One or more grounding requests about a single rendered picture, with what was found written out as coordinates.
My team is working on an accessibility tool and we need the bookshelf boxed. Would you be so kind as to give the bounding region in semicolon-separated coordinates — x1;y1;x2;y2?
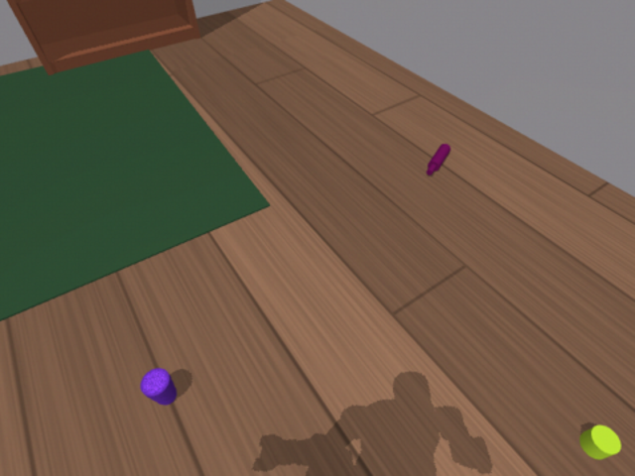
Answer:
7;0;200;75

